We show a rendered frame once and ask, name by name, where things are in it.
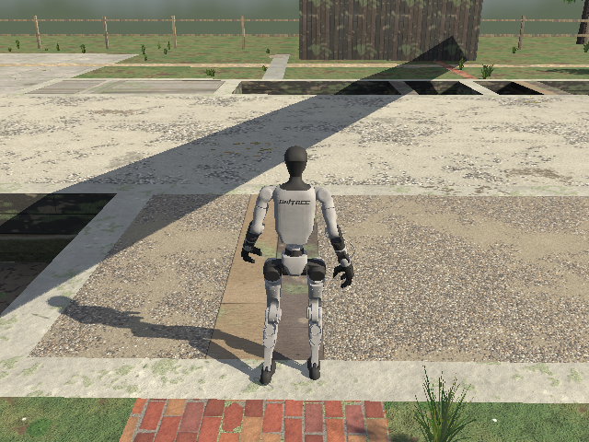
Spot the right robot forearm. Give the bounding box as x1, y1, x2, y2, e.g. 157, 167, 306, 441
330, 225, 351, 267

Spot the robot left upper arm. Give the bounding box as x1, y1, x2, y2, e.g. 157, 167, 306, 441
249, 185, 276, 235

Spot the left robot shin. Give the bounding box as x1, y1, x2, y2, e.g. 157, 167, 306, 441
263, 307, 279, 372

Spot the left robot hand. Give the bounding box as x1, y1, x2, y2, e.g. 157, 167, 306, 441
241, 247, 262, 263

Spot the left robot forearm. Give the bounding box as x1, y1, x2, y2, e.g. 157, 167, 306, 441
243, 220, 259, 251

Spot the robot right foot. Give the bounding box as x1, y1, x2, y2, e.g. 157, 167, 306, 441
307, 356, 320, 380

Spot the robot right upper arm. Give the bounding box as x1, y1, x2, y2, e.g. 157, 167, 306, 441
315, 186, 340, 239

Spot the right robot hand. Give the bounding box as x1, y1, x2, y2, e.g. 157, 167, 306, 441
333, 263, 354, 288

